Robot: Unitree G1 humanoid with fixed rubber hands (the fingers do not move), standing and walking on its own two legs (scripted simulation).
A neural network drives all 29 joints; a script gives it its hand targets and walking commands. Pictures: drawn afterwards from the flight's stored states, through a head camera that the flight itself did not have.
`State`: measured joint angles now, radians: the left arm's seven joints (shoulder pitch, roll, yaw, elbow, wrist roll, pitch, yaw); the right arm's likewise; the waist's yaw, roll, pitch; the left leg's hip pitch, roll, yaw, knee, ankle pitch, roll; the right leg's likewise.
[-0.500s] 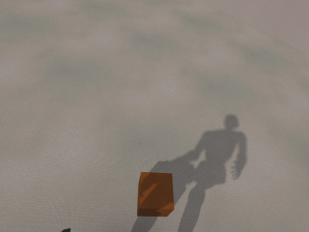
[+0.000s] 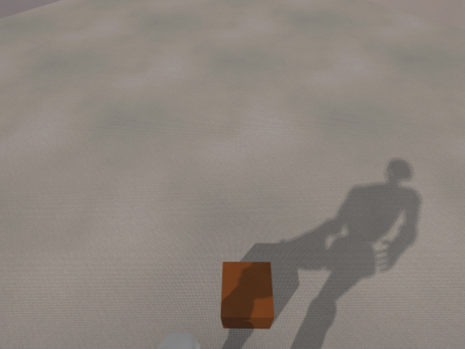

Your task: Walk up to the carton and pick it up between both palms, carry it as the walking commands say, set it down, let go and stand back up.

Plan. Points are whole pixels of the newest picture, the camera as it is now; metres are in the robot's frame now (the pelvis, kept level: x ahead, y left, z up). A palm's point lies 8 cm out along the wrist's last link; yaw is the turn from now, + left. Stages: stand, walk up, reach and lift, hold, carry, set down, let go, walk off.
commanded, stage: walk up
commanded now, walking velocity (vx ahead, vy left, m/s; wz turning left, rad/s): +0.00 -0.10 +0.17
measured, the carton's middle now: (246, 295) +0.39 -0.03 -0.68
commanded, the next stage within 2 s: none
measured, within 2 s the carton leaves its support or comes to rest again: neither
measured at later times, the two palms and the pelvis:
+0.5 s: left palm out of the picture +0.05 +0.27 -0.14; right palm out of the picture +0.07 -0.24 -0.11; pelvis +0.01 +0.01 +0.00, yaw +2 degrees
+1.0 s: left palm out of the picture +0.01 +0.25 -0.13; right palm out of the picture +0.05 -0.26 -0.13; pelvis -0.02 -0.01 -0.01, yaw +3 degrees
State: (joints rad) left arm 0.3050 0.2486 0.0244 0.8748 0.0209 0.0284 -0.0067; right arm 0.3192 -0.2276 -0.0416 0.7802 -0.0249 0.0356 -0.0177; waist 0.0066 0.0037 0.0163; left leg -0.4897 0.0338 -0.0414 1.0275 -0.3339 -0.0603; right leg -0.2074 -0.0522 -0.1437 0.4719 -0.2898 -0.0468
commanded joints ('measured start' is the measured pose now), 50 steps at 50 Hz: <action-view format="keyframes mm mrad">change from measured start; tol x16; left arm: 1 28 107 42 -44 -3 -12 33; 50 34 109 54 -6 17 -2 36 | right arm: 1 30 -69 -24 7 -1 12 4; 25 19 -237 -61 7 2 -18 -44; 50 2 -23 10 32 4 -14 -10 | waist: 1 -22 -185 -38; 11 -94 -148 -24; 13 -50 281 39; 26 -29 252 -31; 30 50 -198 -109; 31 55 -2 -72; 36 -31 -251 -63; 50 5 -157 -46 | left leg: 1 -109 -9 78 22 -28 -13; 8 38 20 99 -297 -81 20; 10 198 21 133 -458 110 40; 14 264 390 -520 -754 605 215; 19 193 252 -319 -772 176 171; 27 243 191 -170 -595 563 141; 30 -72 6 49 -234 -207 27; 37 -7 -1 52 7 -58 18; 50 101 39 78 -345 -73 37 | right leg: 1 283 -233 -10 -57 749 -39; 3 270 -240 38 -104 428 -75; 9 161 -216 20 34 599 -107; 13 -213 54 75 349 -267 58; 18 -199 17 163 455 -143 69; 25 -102 27 157 161 -175 58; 28 255 -13 91 -202 131 43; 31 270 -390 332 -131 607 -90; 35 276 -257 169 -40 1063 24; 50 144 -221 95 -108 103 -134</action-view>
